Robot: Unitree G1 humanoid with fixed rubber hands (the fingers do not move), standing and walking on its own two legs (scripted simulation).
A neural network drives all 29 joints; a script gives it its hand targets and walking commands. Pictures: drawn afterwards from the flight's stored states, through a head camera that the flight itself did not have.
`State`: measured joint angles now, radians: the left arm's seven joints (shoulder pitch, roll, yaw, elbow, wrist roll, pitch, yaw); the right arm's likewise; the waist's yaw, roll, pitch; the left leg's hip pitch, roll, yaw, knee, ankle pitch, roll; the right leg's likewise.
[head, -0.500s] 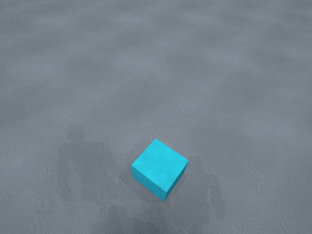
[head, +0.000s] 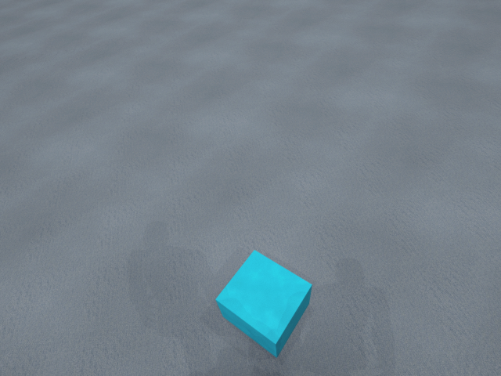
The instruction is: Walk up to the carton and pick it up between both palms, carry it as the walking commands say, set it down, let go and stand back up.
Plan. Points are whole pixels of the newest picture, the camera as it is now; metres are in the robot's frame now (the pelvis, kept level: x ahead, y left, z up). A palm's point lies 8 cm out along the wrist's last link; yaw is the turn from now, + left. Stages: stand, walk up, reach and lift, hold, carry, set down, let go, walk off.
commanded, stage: walk up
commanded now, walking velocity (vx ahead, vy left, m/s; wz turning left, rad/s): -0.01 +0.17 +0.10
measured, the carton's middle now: (265, 301) +0.51 +0.03 -0.69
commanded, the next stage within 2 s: none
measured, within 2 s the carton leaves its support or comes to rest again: neither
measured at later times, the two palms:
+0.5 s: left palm out of the picture -0.04 +0.30 -0.15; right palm out of the picture +0.05 -0.15 -0.14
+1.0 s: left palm out of the picture +0.03 +0.40 -0.11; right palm out of the picture +0.03 -0.17 -0.14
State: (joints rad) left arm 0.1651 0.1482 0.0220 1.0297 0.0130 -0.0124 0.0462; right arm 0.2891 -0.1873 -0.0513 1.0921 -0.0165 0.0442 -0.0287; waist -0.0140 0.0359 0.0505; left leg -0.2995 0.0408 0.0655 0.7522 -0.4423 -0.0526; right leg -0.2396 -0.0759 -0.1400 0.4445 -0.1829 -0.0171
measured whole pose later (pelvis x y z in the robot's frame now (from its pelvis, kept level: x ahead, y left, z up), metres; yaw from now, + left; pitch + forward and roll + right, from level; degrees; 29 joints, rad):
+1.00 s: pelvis +0.01 +0.11 +0.00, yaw -12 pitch +2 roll +2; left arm 0.35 0.26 0.10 1.03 0.03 0.03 0.05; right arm 0.24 -0.29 -0.06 0.88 -0.05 0.04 0.02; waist 0.05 0.02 0.02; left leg -0.40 0.01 0.04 0.85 -0.43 -0.07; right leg -0.30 -0.06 0.13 0.49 -0.23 0.05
